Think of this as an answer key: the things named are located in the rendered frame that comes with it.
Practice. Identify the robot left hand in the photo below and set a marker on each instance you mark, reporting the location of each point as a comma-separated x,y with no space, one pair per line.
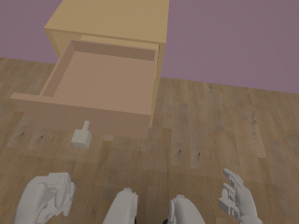
52,190

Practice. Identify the cabinet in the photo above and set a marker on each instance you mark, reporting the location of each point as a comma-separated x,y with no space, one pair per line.
135,23

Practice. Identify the robot thigh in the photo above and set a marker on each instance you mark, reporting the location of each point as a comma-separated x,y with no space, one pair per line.
183,211
123,208

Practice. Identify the robot right forearm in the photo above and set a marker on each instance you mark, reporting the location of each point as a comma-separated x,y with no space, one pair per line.
249,219

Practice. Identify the right robot thigh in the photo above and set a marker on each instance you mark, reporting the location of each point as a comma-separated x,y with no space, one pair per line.
183,211

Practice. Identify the drawer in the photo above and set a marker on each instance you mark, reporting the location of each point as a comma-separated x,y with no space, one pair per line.
109,85

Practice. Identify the robot right hand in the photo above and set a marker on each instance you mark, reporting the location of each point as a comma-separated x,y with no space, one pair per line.
241,202

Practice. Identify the left robot thigh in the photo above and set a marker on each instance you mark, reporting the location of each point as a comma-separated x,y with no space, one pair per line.
123,208

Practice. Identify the handle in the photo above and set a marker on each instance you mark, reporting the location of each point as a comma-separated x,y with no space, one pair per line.
82,138

